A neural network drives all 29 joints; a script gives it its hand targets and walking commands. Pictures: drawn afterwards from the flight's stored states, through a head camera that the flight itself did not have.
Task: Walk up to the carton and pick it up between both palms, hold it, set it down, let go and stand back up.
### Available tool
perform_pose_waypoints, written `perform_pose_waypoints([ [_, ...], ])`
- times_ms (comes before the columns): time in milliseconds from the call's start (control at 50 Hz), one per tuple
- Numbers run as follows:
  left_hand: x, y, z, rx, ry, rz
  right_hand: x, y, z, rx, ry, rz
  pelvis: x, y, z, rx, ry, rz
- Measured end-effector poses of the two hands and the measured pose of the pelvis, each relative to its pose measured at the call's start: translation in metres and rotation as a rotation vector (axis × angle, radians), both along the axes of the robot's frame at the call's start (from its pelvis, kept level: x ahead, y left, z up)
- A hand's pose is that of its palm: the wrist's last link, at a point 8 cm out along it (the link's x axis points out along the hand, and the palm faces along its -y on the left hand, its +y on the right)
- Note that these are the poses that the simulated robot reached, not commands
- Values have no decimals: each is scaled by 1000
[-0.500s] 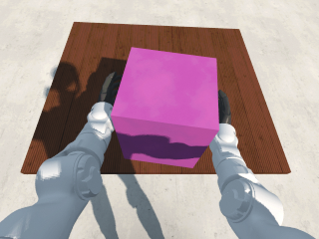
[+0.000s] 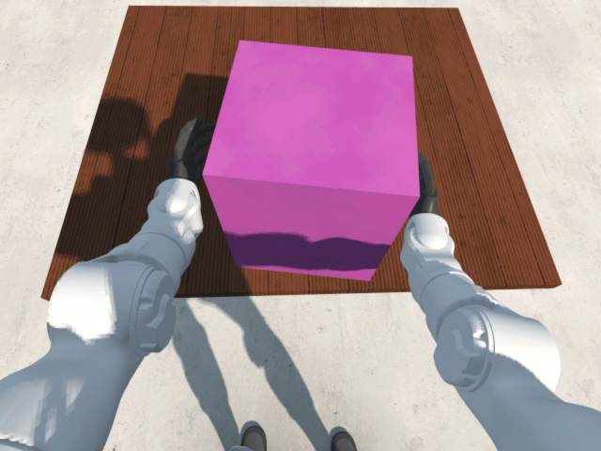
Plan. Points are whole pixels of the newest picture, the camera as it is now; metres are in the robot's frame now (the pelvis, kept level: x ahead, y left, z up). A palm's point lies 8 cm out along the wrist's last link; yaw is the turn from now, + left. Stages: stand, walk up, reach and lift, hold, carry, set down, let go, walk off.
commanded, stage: set down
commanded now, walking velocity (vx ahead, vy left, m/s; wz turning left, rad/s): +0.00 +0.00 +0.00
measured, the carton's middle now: (312, 175) +0.48 -0.01 +0.02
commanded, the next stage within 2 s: none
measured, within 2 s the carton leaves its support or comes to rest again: neither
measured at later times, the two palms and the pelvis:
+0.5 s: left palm (136, 227) +0.39 +0.21 +0.04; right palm (437, 231) +0.39 -0.16 +0.04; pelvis -0.04 +0.00 +0.00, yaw +0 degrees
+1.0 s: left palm (118, 269) +0.34 +0.22 +0.03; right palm (451, 275) +0.34 -0.18 +0.03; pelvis -0.05 +0.00 +0.00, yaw +0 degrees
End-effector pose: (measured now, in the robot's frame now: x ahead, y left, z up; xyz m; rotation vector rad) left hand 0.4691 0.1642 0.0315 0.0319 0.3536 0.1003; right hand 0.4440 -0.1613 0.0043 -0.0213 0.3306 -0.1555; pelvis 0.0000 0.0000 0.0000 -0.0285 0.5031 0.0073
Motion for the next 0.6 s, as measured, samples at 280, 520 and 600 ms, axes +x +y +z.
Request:
perform_pose_waypoints([
  [280,-52,15,6,5,-19,3,-33,-2,28,14,-78,-4,-30,0,0,0,-67,2],
  [520,-81,46,7,8,-41,57,-54,-2,34,16,-44,-18,-41,1,0,0,-110,3],
  [600,-86,48,2,6,-43,54,-58,-2,31,10,-38,-14,-41,1,0,0,-113,3],
])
